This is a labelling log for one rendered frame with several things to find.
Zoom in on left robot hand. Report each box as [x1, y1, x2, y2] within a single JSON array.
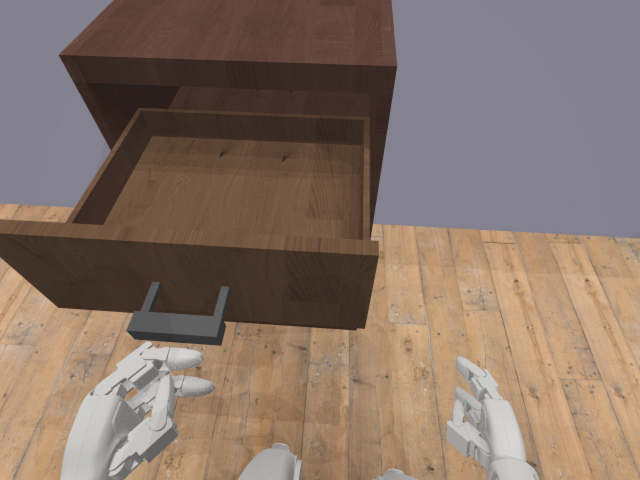
[[60, 341, 215, 480]]

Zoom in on handle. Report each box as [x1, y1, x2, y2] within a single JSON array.
[[126, 282, 231, 346]]

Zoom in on cabinet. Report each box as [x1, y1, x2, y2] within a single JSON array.
[[59, 0, 397, 330]]

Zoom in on drawer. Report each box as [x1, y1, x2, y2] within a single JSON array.
[[0, 108, 379, 329]]

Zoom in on robot left shin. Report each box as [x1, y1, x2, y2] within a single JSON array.
[[272, 443, 291, 452]]

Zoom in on robot left thigh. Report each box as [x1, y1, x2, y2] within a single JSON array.
[[238, 448, 302, 480]]

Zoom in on robot right forearm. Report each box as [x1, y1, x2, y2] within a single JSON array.
[[487, 458, 539, 480]]

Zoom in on right robot hand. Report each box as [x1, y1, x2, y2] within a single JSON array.
[[446, 356, 527, 472]]

